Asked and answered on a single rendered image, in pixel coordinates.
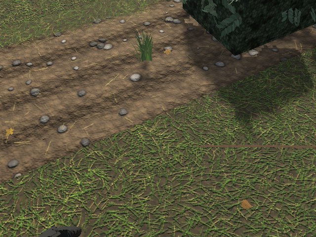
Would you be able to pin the robot left hand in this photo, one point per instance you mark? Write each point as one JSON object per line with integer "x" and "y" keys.
{"x": 64, "y": 231}

